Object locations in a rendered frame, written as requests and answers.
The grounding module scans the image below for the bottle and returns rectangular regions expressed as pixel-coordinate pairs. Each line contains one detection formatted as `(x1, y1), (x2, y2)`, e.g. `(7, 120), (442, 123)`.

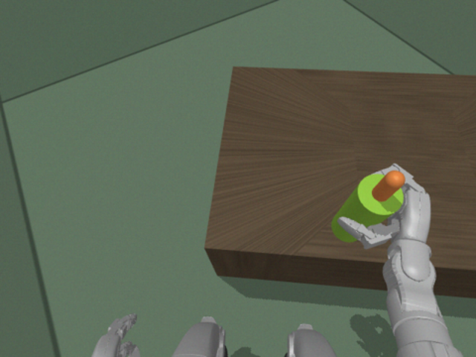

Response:
(332, 170), (405, 242)

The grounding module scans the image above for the left robot hand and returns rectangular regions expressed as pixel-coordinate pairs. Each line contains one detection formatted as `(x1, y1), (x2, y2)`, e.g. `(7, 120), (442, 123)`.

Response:
(91, 313), (141, 357)

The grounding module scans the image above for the right robot arm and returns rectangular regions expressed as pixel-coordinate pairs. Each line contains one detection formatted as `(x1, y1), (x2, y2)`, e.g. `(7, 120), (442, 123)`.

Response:
(382, 239), (463, 357)

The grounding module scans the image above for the right robot hand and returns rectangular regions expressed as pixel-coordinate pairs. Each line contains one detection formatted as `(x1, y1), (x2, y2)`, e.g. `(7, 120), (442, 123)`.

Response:
(337, 164), (431, 249)

